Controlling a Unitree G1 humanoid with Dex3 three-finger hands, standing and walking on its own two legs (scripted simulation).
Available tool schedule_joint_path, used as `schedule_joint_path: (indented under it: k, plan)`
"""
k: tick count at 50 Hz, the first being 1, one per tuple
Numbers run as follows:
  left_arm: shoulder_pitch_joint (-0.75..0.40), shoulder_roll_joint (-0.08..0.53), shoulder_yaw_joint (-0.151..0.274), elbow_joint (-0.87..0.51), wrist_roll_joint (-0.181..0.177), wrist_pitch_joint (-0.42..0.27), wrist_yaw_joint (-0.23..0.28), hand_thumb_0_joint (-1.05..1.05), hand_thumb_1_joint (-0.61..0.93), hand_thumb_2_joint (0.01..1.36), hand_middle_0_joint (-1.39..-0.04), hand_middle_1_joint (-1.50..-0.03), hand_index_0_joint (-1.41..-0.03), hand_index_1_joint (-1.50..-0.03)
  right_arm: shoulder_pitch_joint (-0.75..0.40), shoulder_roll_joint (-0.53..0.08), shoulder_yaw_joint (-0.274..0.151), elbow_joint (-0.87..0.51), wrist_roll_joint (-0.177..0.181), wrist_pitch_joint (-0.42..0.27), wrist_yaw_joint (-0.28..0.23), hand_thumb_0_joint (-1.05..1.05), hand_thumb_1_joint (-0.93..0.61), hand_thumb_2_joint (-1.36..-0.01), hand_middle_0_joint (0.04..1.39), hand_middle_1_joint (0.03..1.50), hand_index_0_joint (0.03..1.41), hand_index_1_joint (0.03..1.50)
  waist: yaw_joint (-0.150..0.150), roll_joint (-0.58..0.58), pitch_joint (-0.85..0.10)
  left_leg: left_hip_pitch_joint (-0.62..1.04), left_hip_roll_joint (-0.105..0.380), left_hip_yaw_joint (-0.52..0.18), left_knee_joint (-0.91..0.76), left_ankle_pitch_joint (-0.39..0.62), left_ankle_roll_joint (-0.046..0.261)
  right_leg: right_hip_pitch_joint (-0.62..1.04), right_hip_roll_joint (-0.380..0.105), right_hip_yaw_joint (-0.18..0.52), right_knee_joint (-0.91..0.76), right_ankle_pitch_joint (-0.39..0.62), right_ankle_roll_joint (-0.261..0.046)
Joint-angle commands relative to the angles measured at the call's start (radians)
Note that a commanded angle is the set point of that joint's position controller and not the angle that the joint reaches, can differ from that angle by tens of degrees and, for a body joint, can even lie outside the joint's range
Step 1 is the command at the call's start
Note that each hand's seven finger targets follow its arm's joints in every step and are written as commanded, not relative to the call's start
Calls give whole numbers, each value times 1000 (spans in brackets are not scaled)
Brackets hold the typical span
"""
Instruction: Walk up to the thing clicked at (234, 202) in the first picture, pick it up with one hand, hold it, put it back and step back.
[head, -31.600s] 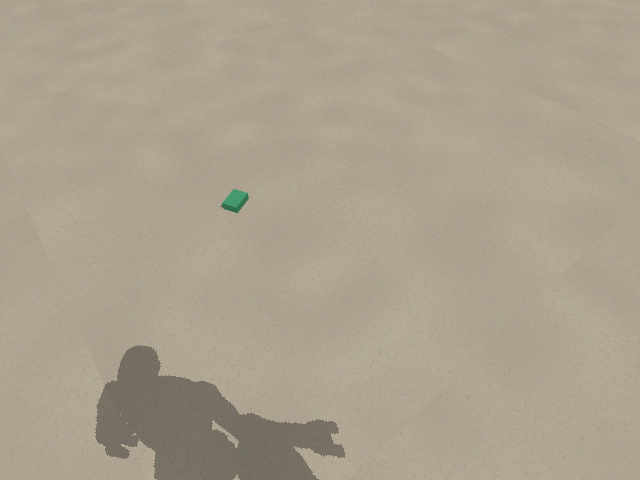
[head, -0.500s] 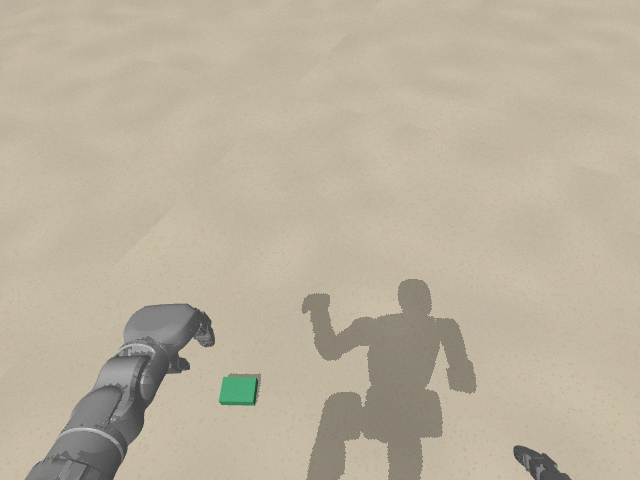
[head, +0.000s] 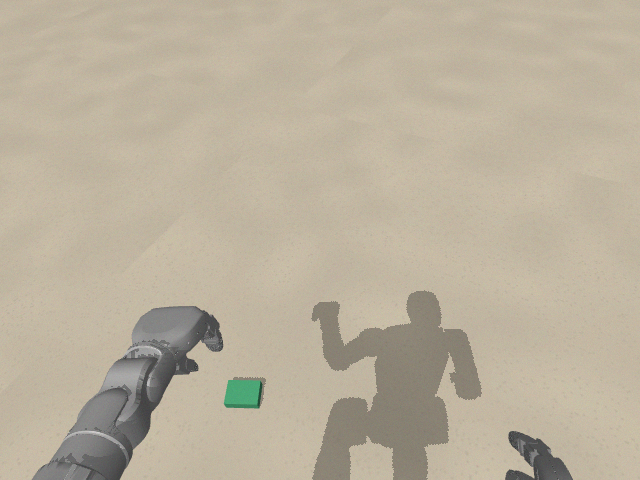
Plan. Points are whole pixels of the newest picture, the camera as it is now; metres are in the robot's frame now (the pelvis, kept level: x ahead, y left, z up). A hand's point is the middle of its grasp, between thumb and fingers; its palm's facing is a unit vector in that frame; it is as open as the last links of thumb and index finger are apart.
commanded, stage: hold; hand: left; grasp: from above
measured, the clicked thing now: (243, 394) +0.50 +0.30 -0.75
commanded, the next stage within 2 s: crouch in 0.76 s
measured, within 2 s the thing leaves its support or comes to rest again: neither
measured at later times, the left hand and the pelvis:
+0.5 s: hand (181, 360) +0.29 +0.21 -0.03, palm faces -0.45 -0.05 -0.89, open 5.1 cm; pelvis +0.00 +0.00 +0.01, yaw +0 degrees
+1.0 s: hand (178, 349) +0.31 +0.22 -0.03, palm faces -0.44 -0.05 -0.90, open 5.1 cm; pelvis +0.01 +0.00 +0.01, yaw +0 degrees
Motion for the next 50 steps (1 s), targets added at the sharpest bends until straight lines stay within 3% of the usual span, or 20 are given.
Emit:
schedule_joint_path:
  k: [1, 3, 5, 19, 23, 27, 28, 31, 34, 36, 37, 38, 39, 41, 43, 44, 47, 50]
  plan:
    - [-300, 214, 116, -194, -7, -4, 29, 0, 701, 80, -945, -340, -1030, -251, -90, -129, -37, -138, -4, -47, -11, 0, -901, -897, 200, 300, 200, 300, 5, -25, -225, 101, -9, -36, -94, 137, -1, 86, 11, 18, -100, 84, -6]
    - [-293, 192, 98, -189, -8, -1, 26, 0, 720, 87, -968, -334, -1050, -249, -100, -125, -34, -142, -3, -47, -12, 0, -904, -898, 200, 300, 199, 300, 0, -45, -207, 100, -7, -40, -100, 130, 1, 81, 11, 17, -108, 79, -5]
    - [-298, 211, 114, -204, -12, -3, 24, 0, 718, 54, -960, -319, -1046, -230, -105, -126, -32, -146, -3, -47, -12, 0, -902, -897, 200, 300, 200, 300, 7, -35, -202, 97, -8, -38, -109, 104, 0, 89, 10, 19, -118, 53, -5]
    - [-283, 204, 103, -215, -12, -5, 0, 0, 722, 57, -987, -280, -1063, -202, -110, -119, -26, -147, 1, -37, -17, 0, -903, -899, 199, 300, 199, 300, 3, -45, -211, 141, -11, -33, -125, 164, 3, 115, 5, 20, -132, 112, -5]
    - [-258, 200, 113, -191, -7, -7, 7, 0, 720, 47, -985, -264, -1061, -186, -110, -117, -26, -147, 0, -33, -17, 0, -901, -898, 200, 300, 200, 300, 3, -40, -196, 138, -14, -32, -127, 160, 2, 113, 5, 19, -139, 108, -6]
    - [-308, 230, 135, -216, -6, -10, 18, 0, 746, 51, -1013, -256, -1087, -180, -104, -117, -28, -139, -1, -31, -18, 0, -901, -898, 200, 300, 199, 300, 7, -29, -229, 152, -12, -31, -123, 195, 2, 132, 6, 19, -134, 142, -6]
    - [-306, 213, 118, -210, -3, -9, 18, 0, 752, 40, -1013, -254, -1089, -175, -95, -119, -30, -138, -2, -30, -16, 0, -900, -897, 200, 300, 200, 300, -1, -31, -236, 159, -11, -30, -121, 211, 1, 135, 6, 19, -129, 161, -7]
    - [-317, 224, 125, -193, -6, -9, 19, 0, 749, 25, -1006, -256, -1085, -175, -95, -124, -34, -135, -1, -28, -17, 0, -901, -898, 200, 300, 200, 300, 3, -34, -229, 157, -8, -34, -123, 223, 0, 136, 9, 15, -131, 167, -8]
    - [-298, 182, 88, -187, -12, -7, 13, 0, 750, 35, -1011, -251, -1087, -173, -93, -120, -36, -140, 1, -28, -14, 0, -901, -898, 200, 300, 199, 300, -3, -51, -220, 155, -11, -32, -125, 214, 2, 130, 7, 15, -138, 166, -6]
    - [-272, 206, 110, -175, -13, -7, 10, 0, 749, 17, -1017, -232, -1091, -156, -96, -120, -35, -142, 2, -25, -15, 0, -901, -898, 199, 300, 199, 300, 10, -41, -210, 153, -11, -34, -131, 220, 0, 136, 6, 11, -141, 166, -8]
    - [-287, 195, 90, -207, -13, -12, 7, 0, 756, 22, -1022, -234, -1096, -157, -94, -124, -37, -150, 3, -25, -14, 0, -901, -898, 200, 300, 200, 300, 5, -36, -217, 161, -8, -35, -135, 220, -2, 133, 9, 12, -138, 164, -11]
    - [-273, 205, 102, -190, -6, -11, 7, 0, 762, 8, -1027, -220, -1101, -144, -93, -121, -37, -144, 4, -24, -14, 0, -901, -898, 200, 300, 200, 300, 10, -30, -219, 162, -9, -33, -133, 231, -2, 140, 8, 11, -137, 172, -12]
    - [-264, 214, 116, -196, -10, -11, 10, 0, 761, 16, -1025, -226, -1098, -150, -93, -122, -38, -148, 4, -21, -15, 0, -900, -898, 200, 300, 200, 300, 14, -30, -222, 163, -11, -34, -131, 235, -1, 145, 7, 12, -139, 177, -10]
    - [-315, 206, 102, -201, -5, -12, 17, 0, 755, 5, -1019, -223, -1094, -145, -86, -123, -38, -143, 4, -20, -14, 0, -902, -898, 199, 300, 199, 300, -1, -30, -224, 172, -5, -36, -131, 251, -4, 136, 12, 10, -131, 189, -13]
    - [-313, 228, 129, -183, 3, -9, 29, 0, 799, 0, -1015, -275, -1123, -165, -80, -124, -39, -137, 2, -19, -15, 0, -924, -910, 200, 301, 200, 301, 7, -22, -234, 170, -6, -36, -126, 267, -5, 140, 11, 8, -127, 203, -13]
    - [-307, 226, 129, -186, 3, -10, 30, 0, 719, 17, -935, -261, -1043, -178, -76, -125, -41, -139, 2, -19, -14, 0, -878, -892, 201, 301, 201, 301, 10, -22, -244, 171, -7, -32, -121, 275, -4, 150, 10, 9, -125, 214, -13]
    - [-271, 181, 96, -152, 3, -10, 35, 0, 715, 60, -1015, -203, -1072, -146, -78, -124, -41, -142, 3, -16, -12, 0, -880, -895, 200, 300, 201, 300, 0, -40, -207, 159, -8, -34, -123, 260, -4, 124, 11, 9, -128, 200, -12]
    - [-253, 184, 103, -122, 9, -22, 50, 0, 720, 50, -1020, -187, -1077, -131, -70, -125, -44, -135, 0, -14, -9, 0, -879, -894, 200, 300, 201, 300, 1, -56, -199, 140, -6, -36, -113, 246, -6, 111, 11, 6, -121, 180, -12]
